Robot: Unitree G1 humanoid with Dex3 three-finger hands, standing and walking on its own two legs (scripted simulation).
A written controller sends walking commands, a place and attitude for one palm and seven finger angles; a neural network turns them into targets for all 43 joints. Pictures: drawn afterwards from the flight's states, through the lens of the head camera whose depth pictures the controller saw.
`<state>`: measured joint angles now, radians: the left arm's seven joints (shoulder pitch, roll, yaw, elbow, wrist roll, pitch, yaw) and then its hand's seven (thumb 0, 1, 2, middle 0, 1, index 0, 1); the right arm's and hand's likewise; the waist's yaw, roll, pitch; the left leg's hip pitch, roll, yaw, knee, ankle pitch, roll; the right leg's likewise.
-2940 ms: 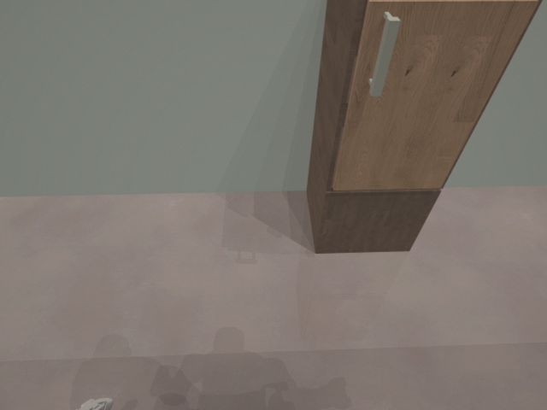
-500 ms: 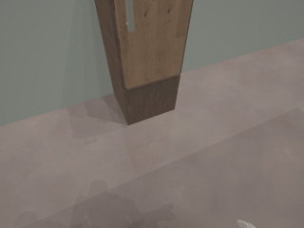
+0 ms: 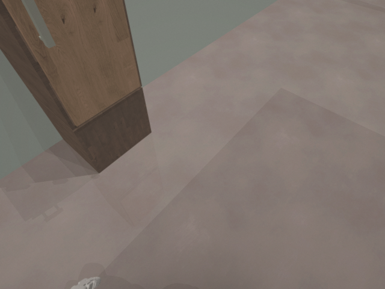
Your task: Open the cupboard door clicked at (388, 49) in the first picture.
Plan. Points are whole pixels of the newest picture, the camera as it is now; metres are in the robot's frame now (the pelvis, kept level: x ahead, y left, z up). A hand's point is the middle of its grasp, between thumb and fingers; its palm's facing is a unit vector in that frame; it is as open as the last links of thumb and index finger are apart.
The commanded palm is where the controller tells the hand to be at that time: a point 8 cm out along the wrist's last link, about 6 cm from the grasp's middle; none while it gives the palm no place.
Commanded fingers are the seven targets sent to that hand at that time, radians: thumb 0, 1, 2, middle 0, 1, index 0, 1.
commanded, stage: walk to a spot facing it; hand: left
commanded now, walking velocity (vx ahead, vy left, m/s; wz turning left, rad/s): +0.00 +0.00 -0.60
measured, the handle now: (32, 15) +0.80 +0.51 +0.15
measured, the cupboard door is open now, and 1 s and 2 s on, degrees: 0 0 0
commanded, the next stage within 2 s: turn to face it in 1.82 s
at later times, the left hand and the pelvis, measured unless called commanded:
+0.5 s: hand out of the picture +0.13 +0.21 -0.17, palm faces -0.20 -0.97 -0.17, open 7.4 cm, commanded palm none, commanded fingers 0.00 0.90 0.90 -0.20 -0.30 -0.20 -0.30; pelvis +0.03 +0.03 +0.00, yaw -16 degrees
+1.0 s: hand (198, 196) +0.39 +0.00 -0.18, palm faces -0.60 -0.79 -0.13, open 7.4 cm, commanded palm none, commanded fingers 0.00 0.90 0.90 -0.20 -0.30 -0.20 -0.30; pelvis +0.18 -0.07 -0.02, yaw -34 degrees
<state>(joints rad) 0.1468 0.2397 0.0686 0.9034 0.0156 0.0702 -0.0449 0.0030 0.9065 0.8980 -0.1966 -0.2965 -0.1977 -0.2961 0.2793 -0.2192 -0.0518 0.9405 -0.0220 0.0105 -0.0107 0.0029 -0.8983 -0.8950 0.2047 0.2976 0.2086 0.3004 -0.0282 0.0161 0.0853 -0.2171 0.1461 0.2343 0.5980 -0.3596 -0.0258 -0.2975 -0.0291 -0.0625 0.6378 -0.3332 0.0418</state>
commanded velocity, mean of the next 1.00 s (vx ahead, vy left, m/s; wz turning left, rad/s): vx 0.26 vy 0.00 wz -0.58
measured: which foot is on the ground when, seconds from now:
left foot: down 0.00-0.02, up 0.04-0.42, down 0.44-1.00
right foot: up 0.00-0.00, down 0.02-0.44, up 0.46-0.98, down 1.00-1.00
